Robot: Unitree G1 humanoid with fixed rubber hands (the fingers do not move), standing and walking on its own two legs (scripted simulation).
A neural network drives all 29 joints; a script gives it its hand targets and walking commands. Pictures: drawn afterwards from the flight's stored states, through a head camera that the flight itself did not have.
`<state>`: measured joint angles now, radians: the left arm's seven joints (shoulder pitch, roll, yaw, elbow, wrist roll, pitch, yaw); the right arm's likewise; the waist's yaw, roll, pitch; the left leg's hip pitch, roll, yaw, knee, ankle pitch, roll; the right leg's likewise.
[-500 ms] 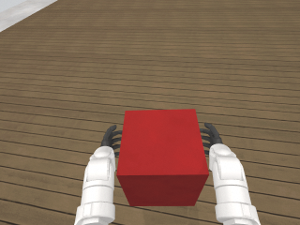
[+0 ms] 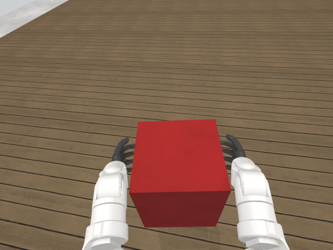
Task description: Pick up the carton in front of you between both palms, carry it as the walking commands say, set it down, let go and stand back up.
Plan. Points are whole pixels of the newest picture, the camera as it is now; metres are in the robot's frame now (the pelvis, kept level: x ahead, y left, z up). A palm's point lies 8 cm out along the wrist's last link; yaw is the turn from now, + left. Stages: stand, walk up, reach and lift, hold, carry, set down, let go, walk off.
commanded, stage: set down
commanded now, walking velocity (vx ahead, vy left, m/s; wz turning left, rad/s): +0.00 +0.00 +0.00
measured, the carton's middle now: (178, 176) +0.31 +0.00 -0.04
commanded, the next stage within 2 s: none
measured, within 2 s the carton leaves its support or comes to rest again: neither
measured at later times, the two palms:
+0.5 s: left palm (132, 180) +0.35 +0.15 -0.13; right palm (222, 179) +0.35 -0.15 -0.13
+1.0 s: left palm (141, 184) +0.41 +0.15 -0.26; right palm (216, 183) +0.40 -0.15 -0.26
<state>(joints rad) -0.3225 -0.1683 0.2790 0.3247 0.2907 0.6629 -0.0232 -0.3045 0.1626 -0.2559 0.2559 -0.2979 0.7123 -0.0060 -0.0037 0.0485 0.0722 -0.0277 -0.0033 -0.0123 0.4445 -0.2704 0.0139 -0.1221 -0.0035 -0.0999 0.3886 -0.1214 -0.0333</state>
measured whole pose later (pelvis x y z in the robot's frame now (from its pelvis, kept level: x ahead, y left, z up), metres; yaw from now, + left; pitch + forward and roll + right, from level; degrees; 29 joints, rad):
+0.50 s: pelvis -0.02 +0.01 -0.05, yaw +1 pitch +18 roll +0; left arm -0.60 -0.14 0.43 0.59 0.29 0.15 0.01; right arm -0.58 0.13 -0.42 0.54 -0.31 0.17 -0.01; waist -0.02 0.04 0.14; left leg -0.82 -0.04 -0.01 0.88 -0.38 0.02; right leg -0.91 -0.01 -0.03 0.81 -0.22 -0.02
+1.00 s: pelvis -0.04 +0.00 -0.18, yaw +4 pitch +42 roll +1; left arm -0.89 -0.05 0.43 0.70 0.22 0.22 0.05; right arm -0.84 0.07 -0.51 0.59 -0.26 0.25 -0.02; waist -0.04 0.04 -0.16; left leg -1.64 -0.08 -0.02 1.45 -0.53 0.00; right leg -1.73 0.02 0.04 1.38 -0.38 0.02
